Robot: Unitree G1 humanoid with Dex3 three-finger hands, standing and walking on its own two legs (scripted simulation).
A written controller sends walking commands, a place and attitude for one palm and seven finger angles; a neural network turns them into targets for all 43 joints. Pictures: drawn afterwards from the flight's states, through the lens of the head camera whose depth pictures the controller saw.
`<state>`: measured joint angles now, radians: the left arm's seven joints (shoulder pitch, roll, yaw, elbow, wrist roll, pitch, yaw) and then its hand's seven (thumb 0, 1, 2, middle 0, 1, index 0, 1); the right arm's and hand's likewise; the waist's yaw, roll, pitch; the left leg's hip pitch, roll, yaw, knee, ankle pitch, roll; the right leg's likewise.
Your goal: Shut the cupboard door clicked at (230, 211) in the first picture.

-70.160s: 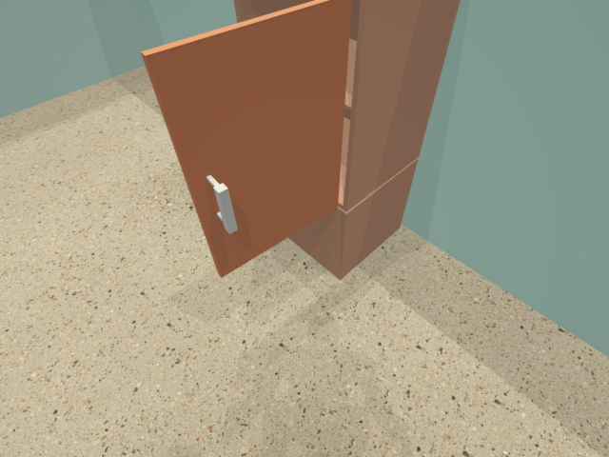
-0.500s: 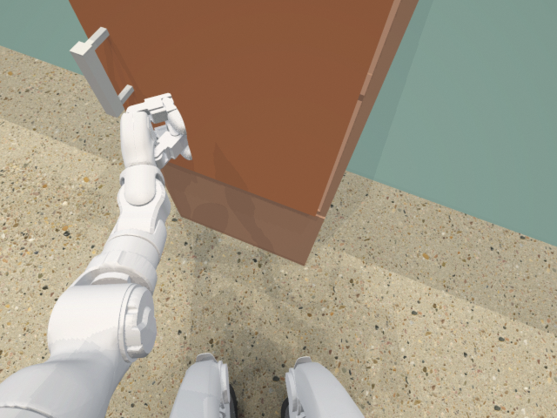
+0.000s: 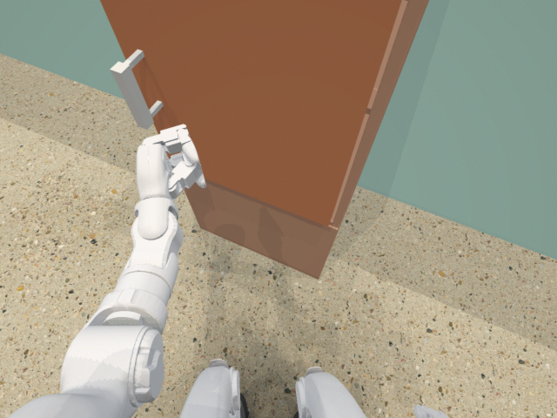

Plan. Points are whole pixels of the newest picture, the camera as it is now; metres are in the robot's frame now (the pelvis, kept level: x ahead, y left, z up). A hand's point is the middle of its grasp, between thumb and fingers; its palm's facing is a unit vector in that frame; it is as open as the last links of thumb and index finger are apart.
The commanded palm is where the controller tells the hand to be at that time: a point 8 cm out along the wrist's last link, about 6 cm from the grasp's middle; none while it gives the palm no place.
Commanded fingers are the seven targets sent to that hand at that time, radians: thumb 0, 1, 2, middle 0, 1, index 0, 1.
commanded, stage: draw the hand back to the body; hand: left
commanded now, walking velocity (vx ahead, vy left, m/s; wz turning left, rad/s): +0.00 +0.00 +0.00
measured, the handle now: (141, 90) +0.65 +0.20 +0.04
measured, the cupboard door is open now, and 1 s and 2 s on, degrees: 0 0 0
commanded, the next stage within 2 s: step back with the hand held close in 1.46 s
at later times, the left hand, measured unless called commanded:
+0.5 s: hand (91, 230) +0.32 +0.17 +0.15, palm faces +0.04 -0.99 -0.15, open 3.1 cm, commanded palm +0.29 +0.23 +0.17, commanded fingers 0.00 0.90 0.90 -0.97 -1.14 -0.97 -1.14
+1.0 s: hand out of the picture +0.23 +0.28 +0.25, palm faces +0.40 -0.83 -0.38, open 5.5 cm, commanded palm +0.18 +0.32 +0.27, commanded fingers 0.00 0.90 0.90 -0.28 -0.39 -0.28 -0.39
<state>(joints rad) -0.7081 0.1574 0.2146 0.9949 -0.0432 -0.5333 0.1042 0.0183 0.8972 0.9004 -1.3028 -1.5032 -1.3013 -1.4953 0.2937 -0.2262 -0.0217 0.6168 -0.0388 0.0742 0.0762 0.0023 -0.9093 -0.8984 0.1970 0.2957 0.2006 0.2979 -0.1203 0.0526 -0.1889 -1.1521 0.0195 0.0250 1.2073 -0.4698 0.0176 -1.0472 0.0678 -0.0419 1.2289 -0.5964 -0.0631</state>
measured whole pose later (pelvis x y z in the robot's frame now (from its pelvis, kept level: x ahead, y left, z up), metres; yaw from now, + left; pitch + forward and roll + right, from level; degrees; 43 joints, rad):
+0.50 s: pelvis +0.02 +0.02 +0.08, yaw +0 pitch +7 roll -1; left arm 0.02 0.23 0.02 0.22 -0.11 -0.21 0.01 0.02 0.90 0.90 -1.20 -1.39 -1.20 -1.38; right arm 0.23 -0.25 0.00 0.51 0.06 0.08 -0.04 0.01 -0.91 -0.90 0.20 0.30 0.20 0.30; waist -0.02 0.05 -0.12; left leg -0.56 -0.01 0.04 0.79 -0.35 0.05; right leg -0.45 0.04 0.00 0.78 -0.45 -0.03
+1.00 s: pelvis +0.04 +0.03 +0.11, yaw +2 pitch -2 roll +0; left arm 0.42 0.35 0.25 -0.31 -0.09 -0.02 0.09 0.02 0.89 0.90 -0.55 -0.68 -0.55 -0.67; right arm 0.19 -0.22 0.06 0.57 0.03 0.00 -0.06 0.01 -0.90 -0.90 0.20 0.30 0.20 0.30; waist 0.06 0.08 -0.03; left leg -0.20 -0.04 0.02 0.46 -0.23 0.05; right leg -0.07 0.02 -0.01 0.41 -0.31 -0.02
